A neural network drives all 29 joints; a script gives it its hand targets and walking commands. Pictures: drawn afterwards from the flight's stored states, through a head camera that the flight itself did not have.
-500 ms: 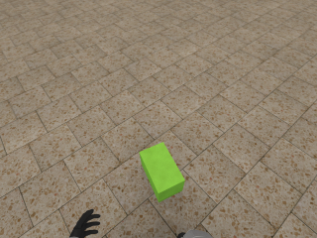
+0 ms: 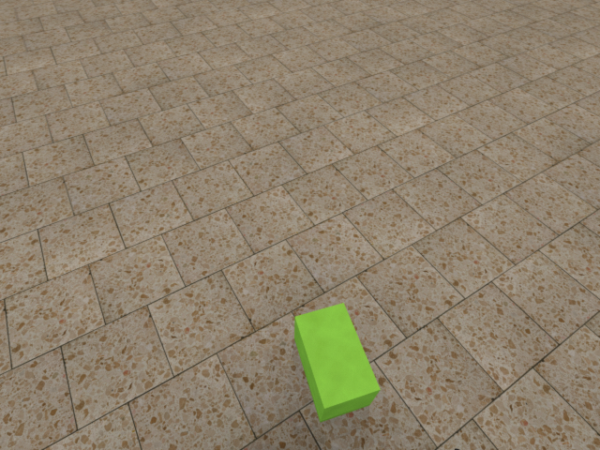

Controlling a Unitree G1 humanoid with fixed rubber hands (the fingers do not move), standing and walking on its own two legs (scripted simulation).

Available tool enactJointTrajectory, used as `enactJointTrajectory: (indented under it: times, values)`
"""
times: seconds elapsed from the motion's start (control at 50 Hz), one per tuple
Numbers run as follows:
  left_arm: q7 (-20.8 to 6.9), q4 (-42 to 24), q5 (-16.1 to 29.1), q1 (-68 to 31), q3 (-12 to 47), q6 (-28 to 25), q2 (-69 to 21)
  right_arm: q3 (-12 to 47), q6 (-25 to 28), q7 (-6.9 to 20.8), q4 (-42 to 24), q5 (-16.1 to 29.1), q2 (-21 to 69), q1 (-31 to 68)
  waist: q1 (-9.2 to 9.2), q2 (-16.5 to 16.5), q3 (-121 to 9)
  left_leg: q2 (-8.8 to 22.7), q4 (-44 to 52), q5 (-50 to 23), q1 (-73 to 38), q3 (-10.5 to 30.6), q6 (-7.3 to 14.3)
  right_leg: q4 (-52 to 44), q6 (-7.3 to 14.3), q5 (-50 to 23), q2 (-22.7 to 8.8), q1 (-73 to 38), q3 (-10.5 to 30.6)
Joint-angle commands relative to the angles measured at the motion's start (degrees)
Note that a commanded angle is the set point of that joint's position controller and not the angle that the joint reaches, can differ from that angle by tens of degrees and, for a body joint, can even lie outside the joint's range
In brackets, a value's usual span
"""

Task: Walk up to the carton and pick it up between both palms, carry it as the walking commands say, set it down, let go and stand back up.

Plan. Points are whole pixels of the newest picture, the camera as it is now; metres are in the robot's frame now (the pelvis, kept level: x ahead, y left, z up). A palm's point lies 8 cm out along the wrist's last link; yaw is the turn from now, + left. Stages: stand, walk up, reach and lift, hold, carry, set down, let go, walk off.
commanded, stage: walk up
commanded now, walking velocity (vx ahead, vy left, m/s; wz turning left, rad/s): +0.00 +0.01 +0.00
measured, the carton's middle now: (332, 361) +0.46 -0.07 -0.68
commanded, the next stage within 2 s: none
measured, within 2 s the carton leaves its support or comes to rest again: neither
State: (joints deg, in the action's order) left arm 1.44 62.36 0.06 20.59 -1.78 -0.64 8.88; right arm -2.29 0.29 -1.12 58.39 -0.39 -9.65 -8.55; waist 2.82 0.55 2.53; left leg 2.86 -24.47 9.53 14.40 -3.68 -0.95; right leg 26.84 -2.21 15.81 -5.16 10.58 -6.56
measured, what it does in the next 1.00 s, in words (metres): lifts its right foot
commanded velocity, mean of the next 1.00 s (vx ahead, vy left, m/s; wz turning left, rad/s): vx -0.01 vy -0.04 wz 0.07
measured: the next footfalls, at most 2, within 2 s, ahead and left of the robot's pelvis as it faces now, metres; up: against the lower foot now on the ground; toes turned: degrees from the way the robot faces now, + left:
right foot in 1.22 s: +0.08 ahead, -0.30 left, +0.00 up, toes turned +9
left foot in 1.50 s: +0.01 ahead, -0.11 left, +0.00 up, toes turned +17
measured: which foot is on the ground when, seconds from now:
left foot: down 0.00-1.00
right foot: down 0.00-0.88, up 0.90-1.00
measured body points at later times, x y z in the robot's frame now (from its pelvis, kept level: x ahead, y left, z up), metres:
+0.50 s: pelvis +0.02 +0.01 +0.01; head +0.03 +0.02 +0.46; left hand +0.02 +0.25 -0.15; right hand +0.02 -0.22 -0.15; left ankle +0.04 +0.13 -0.74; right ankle -0.01 -0.14 -0.74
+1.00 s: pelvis +0.01 -0.03 +0.00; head +0.05 +0.00 +0.45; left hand +0.03 +0.24 -0.16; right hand -0.01 -0.29 -0.13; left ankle +0.04 +0.13 -0.74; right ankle -0.03 -0.17 -0.67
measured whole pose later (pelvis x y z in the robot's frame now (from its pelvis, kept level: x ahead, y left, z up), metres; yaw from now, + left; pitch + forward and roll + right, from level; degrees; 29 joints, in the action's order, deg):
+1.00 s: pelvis +0.01 -0.03 +0.00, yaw +3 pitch +1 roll -2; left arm 0.0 57.2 -4.9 15.6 -4.8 4.0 14.2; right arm -4.9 -1.3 -4.6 63.1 -2.3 -10.3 -17.8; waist -3.0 1.0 3.2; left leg 6.1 -24.8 9.5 16.7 1.3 -3.2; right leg 57.8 -4.6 21.7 -0.9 23.8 -2.6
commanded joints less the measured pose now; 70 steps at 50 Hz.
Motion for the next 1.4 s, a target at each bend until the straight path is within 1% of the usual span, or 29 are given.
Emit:
enactJointTrajectory:
  times: [0.0, 0.02, 0.04, 0.1, 0.16, 0.3, 0.84, 0.86, 0.88, 0.9, 0.92, 0.96, 0.98, 1.0, 1.04, 1.08, 1.12, 1.14, 1.16, 1.18, 1.2, 1.22, 1.24, 1.26, 1.28, 1.3, 1.32, 1.34, 1.38]
  values:
    - [0.37, -0.33, 0.42, 4.3, -0.08, 1.33, 3.21, -0.17, 0.16, -0.13, -0.32, 0.0, -6.57, -2.71, -1.14, -12.1, -0.94, 9.91, 11.2, 0.05, -4.04, 10.12, 5.24, -2.08, 0.17, 0.5, -0.23, 2.11, 2.94]
    - [0.09, 0.3, 0.01, 3.88, -0.22, 1.15, 4.29, -0.11, 0.09, -0.26, 0.05, -0.11, -6.23, -1.61, -0.96, -11.23, 0.4, 8.33, 12.13, 3.8, -2.42, 9.17, 4.17, -3.58, 0.17, -2.45, -0.37, 1.18, 3.21]
    - [-0.05, 0.8, -0.29, 3.32, -0.33, 0.91, 5.04, -0.12, 0.14, -0.43, 0.49, -0.04, -6.19, -1.39, -0.99, -10.81, 1.27, 7.31, 12.39, 4.06, -1.43, 8.34, 3.72, -5.0, 0.29, -4.7, -0.84, 0.04, 3.92]
    - [0.13, 1.59, -0.71, 1.99, -0.14, 0.45, 4.8, 0.0, 0.57, -0.56, 2.21, 0.24, -5.63, -3.93, -1.7, -5.93, 0.92, 5.83, 11.55, 0.59, -3.52, 7.53, 3.01, -6.93, 0.83, -6.73, -1.46, -1.64, 4.68]
    - [0.28, 1.8, -0.53, 0.66, -0.2, 0.27, 4.73, 0.08, 0.88, -0.43, 2.9, 0.2, -5.63, -4.44, -1.9, -4.27, 0.0, 5.3, 10.51, -2.28, -5.31, 6.85, 3.13, -7.82, 0.68, -6.78, -1.54, -2.02, 4.71]
    - [0.46, 2.48, -0.46, -0.74, -0.11, 0.38, 5.14, 0.15, 0.99, -0.41, 3.92, 0.13, -5.63, -6.09, -2.12, -1.04, 0.44, 4.36, 9.61, -2.98, -5.33, 5.62, 2.88, -8.95, 0.67, -7.09, -1.95, -2.24, 4.74]
    - [0.77, 2.22, -0.69, 1.56, 0.04, -0.16, 4.81, 0.82, 0.64, -0.88, 5.66, 0.07, -5.02, -10.32, -3.1, -0.1, 1.62, 3.5, 6.13, -5.78, -5.52, 3.36, 1.63, -10.95, 1.09, -8.4, -2.01, -1.25, 5.3]
    - [1.1, 0.49, -0.91, 1.77, -0.29, 0.44, 4.49, -0.59, 0.11, -1.12, 5.69, -0.85, -4.88, -9.9, -3.54, 1.93, 3.14, 5.6, 6.83, -5.74, -6.42, 4.79, 1.12, -8.41, 0.18, -4.11, -0.83, 2.1, 2.39]
    - [0.23, -2.93, -2.83, -1.58, -4.88, 2.67, 13.47, -4.18, -1.52, -3.1, 6.62, -2.42, -13.78, -20.91, -7.22, 2.6, 5.89, 19.83, 9.96, -9.02, -11.97, 27.27, 6.02, 11.09, -2.7, 11.21, 5.88, 16.5, -4.6]
    - [-0.74, -5.21, -6.21, -2.31, -4.89, 4.19, 9.89, -6.29, -2.07, -4.51, 7.7, -2.05, -19.18, -24.81, -8.79, -2.69, 2.62, 29.76, 8.98, -17.46, -14.12, 35.49, 10.13, 28.6, -4.03, 15.89, 1.27, 25.06, 5.69]
    - [-1.03, -6.07, -6.31, -3.33, -3.87, 4.87, 6.68, -6.21, -2.1, -4.73, 6.65, -1.85, -18.07, -21.34, -8.3, -3.31, 0.99, 28.48, 7.38, -21.1, -9.27, 31.11, 10.47, 36.03, -3.85, 12.25, -0.75, 25.09, 9.73]
    - [-2.16, -10.06, -5.63, -4.82, -3.61, 4.93, 7.86, -5.92, -2.04, -4.51, 4.62, -2.14, -15.3, -15.58, -5.98, -8.35, 1.26, 22.69, 6.65, -7.56, -3.03, 26.55, 8.1, 40.41, -1.86, 5.03, -1.38, 25.67, 12.8]
    - [-2.45, -11.12, -5.01, -4.94, -3.53, 4.88, 8.69, -5.53, -1.95, -4.18, 3.31, -2.53, -14.52, -12.72, -5.22, -10.35, 1.12, 19.99, 7.16, -3.33, -0.86, 24.75, 7.04, 39.02, -1.44, 3.71, -1.19, 24.74, 12.79]
    - [-2.79, -11.5, -4.53, -4.6, -3.11, 5.03, 8.3, -5.27, -2.05, -3.74, 2.29, -3.12, -14.55, -11.31, -4.78, -12.03, 0.67, 17.76, 7.43, -2.58, 0.08, 23.0, 6.54, 36.33, -1.52, 3.1, -0.24, 23.64, 11.48]
    - [-3.41, -12.93, -3.27, -5.0, -2.36, 5.57, 7.56, -5.95, -2.1, -2.88, 0.75, -3.8, -16.49, -11.48, -4.46, -14.71, -0.58, 16.35, 7.95, -3.28, 1.6, 22.72, 6.39, 31.73, -1.73, 4.29, 1.18, 21.4, 9.8]
    - [-4.02, -14.15, -2.09, -4.16, -1.67, 5.51, 7.26, -6.74, -2.15, -2.08, -1.55, -4.05, -18.27, -9.28, -3.63, -17.61, -3.71, 14.39, 10.6, 7.43, 4.92, 21.64, 5.3, 25.54, -1.94, 6.09, 2.76, 15.83, 8.11]
    - [-4.39, -14.67, -0.56, -1.05, -1.38, 4.89, 8.12, -7.36, -2.44, -1.36, -4.2, -3.65, -19.14, -4.12, -1.53, -21.78, -5.48, 11.12, 12.71, 15.85, 11.07, 19.16, 3.86, 17.65, -2.01, 5.28, 4.2, 6.75, 5.78]
    - [-4.03, -14.05, 0.0, 1.85, -1.29, 4.43, 8.32, -7.29, -2.54, -0.89, -5.59, -3.35, -18.88, -0.48, 0.55, -21.87, -6.09, 9.22, 11.89, 17.16, 13.41, 17.33, 3.26, 12.79, -1.56, 2.85, 4.91, 1.99, 4.22]
    - [-3.24, -12.53, 0.14, 6.31, -1.44, 3.95, 8.89, -6.91, -2.66, -0.55, -6.68, -3.21, -18.05, 2.2, 3.26, -18.98, -6.34, 7.48, 8.57, 17.88, 15.51, 15.47, 2.88, 7.37, -0.99, 0.41, 5.94, -2.88, 1.59]
    - [-2.55, -10.75, -0.06, 10.55, -1.73, 3.55, 9.94, -6.11, -2.79, -0.56, -7.09, -3.67, -15.46, 1.58, 4.95, -11.55, -5.97, 4.07, -0.56, 17.74, 17.72, 12.23, 2.6, 1.33, -0.52, 2.28, 5.31, -6.32, 1.77]
    - [-1.9, -10.53, -0.88, 11.2, -2.02, 3.1, 12.7, -4.55, -2.99, -0.62, -6.99, -4.28, -10.27, -2.2, 4.73, 2.87, -3.75, -1.85, -16.42, 23.1, 20.96, 6.83, 1.81, -7.97, 0.59, 6.54, -0.39, -4.68, 5.47]
    - [-1.67, -15.17, -1.76, 4.77, -2.36, 2.48, 18.08, -3.6, -3.33, -0.89, -8.33, -4.32, -4.41, -8.18, -0.67, 14.51, -5.13, -5.56, -32.42, 32.26, 24.48, 3.68, -0.61, -14.6, 4.35, 15.94, -16.93, 2.02, 24.34]
    - [-1.49, -17.44, -1.7, -2.53, -2.53, 1.95, 21.48, -3.32, -3.62, -1.67, -10.11, -2.88, -4.4, -9.05, -3.73, 25.05, -2.9, -2.9, -40.74, 27.7, 22.95, 5.28, 0.36, -24.31, 9.31, 24.08, -17.93, 13.43, 35.02]
    - [-1.25, -17.84, -1.66, -7.63, -1.93, 1.92, 18.41, -3.65, -3.45, -1.34, -8.24, -2.84, -6.95, -10.67, -6.22, 18.2, -0.34, -0.52, -45.79, 21.24, 20.05, 5.85, 0.42, -22.84, 9.34, 26.32, -15.26, 15.73, 30.53]
    - [-1.05, -17.23, -1.49, -8.99, -1.58, 1.6, 16.47, -4.24, -3.26, -0.38, -6.56, -2.73, -9.54, -10.24, -7.53, 11.03, 1.27, -0.1, -45.88, 15.11, 17.51, 5.85, -0.14, -19.85, 7.74, 18.05, -11.69, 15.58, 23.11]
    - [-0.55, -16.38, -1.46, -9.03, -1.22, 0.99, 14.03, -4.49, -3.05, 0.41, -5.08, -2.2, -10.78, -9.96, -7.97, 6.98, 1.55, 0.04, -43.78, 11.17, 15.35, 5.49, -0.89, -15.99, 6.51, 4.93, -8.38, 11.51, 15.98]
    - [-0.01, -15.06, -1.32, -7.85, -0.69, 0.44, 12.34, -3.95, -2.93, 0.92, -5.0, -1.75, -9.72, -8.77, -7.67, 7.74, 1.51, -0.45, -38.38, 12.51, 14.35, 4.66, -0.81, -12.89, 6.22, -7.6, -6.86, 7.48, 11.28]
    - [0.14, -13.6, -1.06, -5.52, -0.33, 0.13, 10.9, -3.34, -2.8, 1.03, -5.27, -1.37, -8.67, -7.84, -7.06, 8.49, 0.16, -1.27, -33.85, 14.79, 12.52, 3.6, -0.59, -10.37, 6.59, -16.36, -6.64, 3.63, 9.63]
    - [0.42, -10.98, -0.94, -1.0, 0.25, -0.27, 8.95, -1.77, -2.58, 0.66, -7.24, -0.71, -6.14, -3.78, -4.67, 9.51, -1.83, -1.48, -24.63, 18.05, 7.94, 3.28, 0.22, -7.51, 8.44, -25.99, -8.82, -1.21, 10.92]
